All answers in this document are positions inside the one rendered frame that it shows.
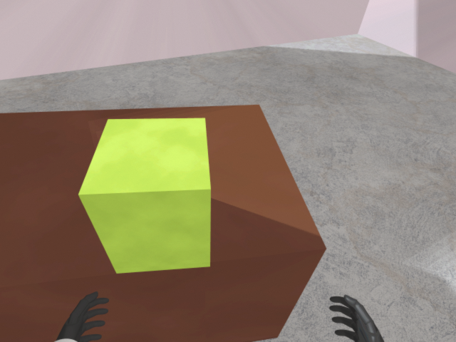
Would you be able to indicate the pedestal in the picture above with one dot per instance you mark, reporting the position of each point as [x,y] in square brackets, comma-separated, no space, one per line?
[264,244]

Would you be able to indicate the robot left hand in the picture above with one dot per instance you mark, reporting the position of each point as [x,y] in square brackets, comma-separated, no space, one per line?
[75,326]

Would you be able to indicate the robot right hand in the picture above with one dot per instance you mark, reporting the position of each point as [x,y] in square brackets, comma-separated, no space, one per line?
[361,322]

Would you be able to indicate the carton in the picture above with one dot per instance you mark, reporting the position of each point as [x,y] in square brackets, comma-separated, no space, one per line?
[147,193]

